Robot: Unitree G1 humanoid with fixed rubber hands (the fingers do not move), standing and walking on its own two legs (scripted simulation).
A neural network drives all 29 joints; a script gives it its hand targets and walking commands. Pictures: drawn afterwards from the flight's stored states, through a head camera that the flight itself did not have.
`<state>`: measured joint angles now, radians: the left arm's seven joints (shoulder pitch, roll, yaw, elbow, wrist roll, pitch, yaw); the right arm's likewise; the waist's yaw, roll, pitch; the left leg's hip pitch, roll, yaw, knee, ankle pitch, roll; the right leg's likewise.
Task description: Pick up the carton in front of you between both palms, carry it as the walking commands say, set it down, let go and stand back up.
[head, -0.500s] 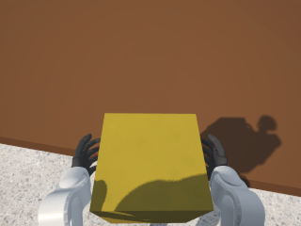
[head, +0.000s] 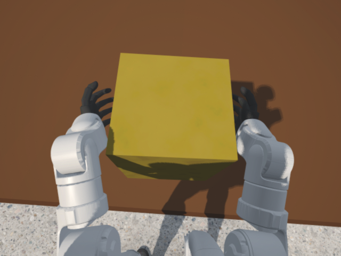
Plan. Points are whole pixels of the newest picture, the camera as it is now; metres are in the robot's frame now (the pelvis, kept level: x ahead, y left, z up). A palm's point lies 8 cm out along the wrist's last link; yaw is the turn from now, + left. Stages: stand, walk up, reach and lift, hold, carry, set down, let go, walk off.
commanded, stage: carry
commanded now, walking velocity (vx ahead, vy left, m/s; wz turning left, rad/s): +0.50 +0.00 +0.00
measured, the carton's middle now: (170, 128) +0.38 -0.02 +0.06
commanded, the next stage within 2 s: none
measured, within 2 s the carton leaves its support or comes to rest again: neither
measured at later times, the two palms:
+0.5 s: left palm (121, 21) +0.72 +0.11 +0.11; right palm (219, 16) +0.77 -0.19 +0.11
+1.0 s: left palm out of the picture +1.12 +0.01 +0.27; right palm out of the picture +1.10 -0.30 +0.27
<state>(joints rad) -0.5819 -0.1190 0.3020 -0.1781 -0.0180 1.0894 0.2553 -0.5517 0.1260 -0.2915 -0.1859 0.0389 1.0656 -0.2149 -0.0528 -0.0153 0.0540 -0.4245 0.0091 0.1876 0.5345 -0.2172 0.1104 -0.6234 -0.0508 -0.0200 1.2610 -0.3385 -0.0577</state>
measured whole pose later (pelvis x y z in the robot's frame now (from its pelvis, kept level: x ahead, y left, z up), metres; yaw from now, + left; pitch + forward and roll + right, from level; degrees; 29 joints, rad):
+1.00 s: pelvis +0.78 -0.12 +0.11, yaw +0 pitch +3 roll +3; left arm -0.55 -0.08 0.31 -0.11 0.01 1.10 0.23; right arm -0.61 0.10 -0.24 -0.07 0.00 1.12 -0.24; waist -0.10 0.00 -0.09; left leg -0.38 -0.10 0.21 0.49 -0.19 0.15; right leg -0.39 0.08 -0.01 1.35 -0.43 -0.02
